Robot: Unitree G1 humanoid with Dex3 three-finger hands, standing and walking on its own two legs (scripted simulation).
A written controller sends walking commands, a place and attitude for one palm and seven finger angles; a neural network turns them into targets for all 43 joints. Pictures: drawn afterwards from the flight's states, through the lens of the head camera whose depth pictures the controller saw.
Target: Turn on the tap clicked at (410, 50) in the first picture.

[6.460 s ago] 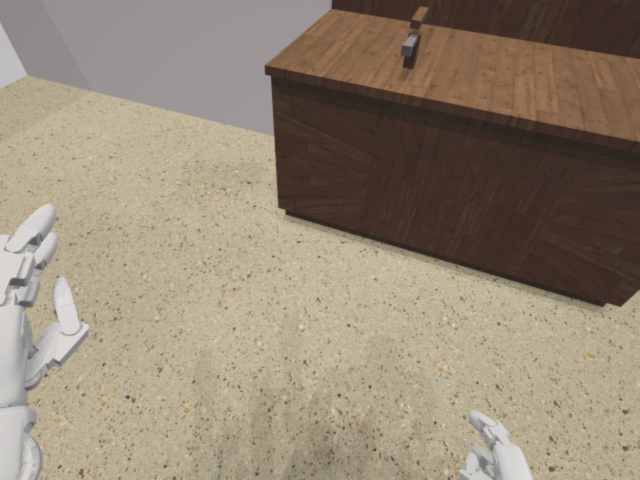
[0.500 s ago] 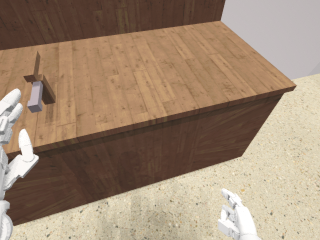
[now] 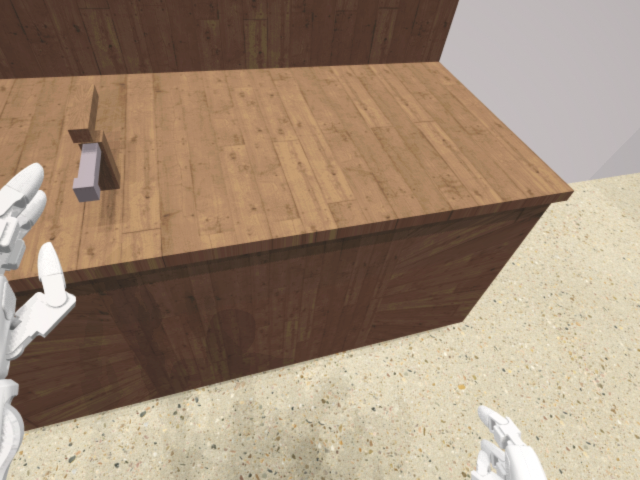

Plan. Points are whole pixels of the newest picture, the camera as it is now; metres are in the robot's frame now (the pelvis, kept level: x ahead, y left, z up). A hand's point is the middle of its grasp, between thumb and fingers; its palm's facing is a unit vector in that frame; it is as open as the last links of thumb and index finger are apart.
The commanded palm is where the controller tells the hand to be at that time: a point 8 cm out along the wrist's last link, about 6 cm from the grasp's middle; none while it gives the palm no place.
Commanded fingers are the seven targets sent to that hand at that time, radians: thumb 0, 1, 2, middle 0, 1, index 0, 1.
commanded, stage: come to a stop and stand still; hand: left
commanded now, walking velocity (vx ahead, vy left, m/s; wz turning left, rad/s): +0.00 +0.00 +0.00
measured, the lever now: (86, 189) +0.47 +0.41 +0.05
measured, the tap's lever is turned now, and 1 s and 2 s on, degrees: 0 0 0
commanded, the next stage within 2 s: look again from close up in 0.70 s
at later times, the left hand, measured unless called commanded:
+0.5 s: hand (53, 258) +0.26 +0.29 +0.16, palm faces +0.41 -0.85 -0.33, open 7.4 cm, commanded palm +0.20 +0.32 +0.17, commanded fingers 0.00 0.90 0.90 -0.20 -0.30 -0.20 -0.30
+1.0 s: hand (63, 266) +0.26 +0.28 +0.16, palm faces +0.42 -0.84 -0.33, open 7.4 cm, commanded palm +0.20 +0.31 +0.17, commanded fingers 0.00 0.90 0.90 -0.20 -0.30 -0.20 -0.30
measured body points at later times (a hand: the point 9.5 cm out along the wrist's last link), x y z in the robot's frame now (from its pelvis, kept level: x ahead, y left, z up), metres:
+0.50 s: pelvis +0.05 +0.04 +0.00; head +0.06 +0.06 +0.45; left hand +0.23 +0.34 +0.18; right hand +0.25 -0.16 -0.06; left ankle +0.06 +0.09 -0.74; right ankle +0.05 -0.09 -0.74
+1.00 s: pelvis +0.05 +0.03 +0.00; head +0.05 +0.04 +0.45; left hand +0.23 +0.32 +0.18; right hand +0.23 -0.18 -0.07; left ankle +0.06 +0.09 -0.74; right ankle +0.05 -0.09 -0.74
